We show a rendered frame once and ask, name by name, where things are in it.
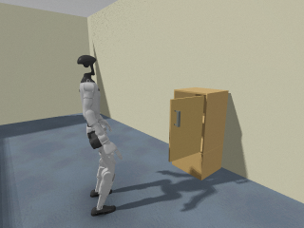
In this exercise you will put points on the handle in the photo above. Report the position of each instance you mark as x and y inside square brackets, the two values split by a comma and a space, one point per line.
[178, 120]

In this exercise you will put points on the robot right forearm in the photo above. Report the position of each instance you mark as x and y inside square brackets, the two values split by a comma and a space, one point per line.
[93, 123]

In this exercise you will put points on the left robot hand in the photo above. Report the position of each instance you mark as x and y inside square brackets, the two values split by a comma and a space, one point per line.
[104, 123]

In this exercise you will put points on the cupboard door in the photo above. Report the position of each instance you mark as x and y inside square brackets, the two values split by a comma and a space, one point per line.
[185, 140]

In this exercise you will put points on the left robot thigh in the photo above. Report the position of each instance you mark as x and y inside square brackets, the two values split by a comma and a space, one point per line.
[102, 163]

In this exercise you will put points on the robot left forearm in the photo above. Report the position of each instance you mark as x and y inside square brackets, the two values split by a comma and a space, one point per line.
[100, 119]

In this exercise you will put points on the robot right shin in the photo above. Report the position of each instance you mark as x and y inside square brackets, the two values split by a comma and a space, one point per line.
[104, 189]

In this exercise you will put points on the right robot hand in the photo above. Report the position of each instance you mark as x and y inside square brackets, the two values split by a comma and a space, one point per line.
[109, 149]

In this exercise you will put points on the robot right upper arm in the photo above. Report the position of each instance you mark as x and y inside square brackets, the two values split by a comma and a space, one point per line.
[88, 91]

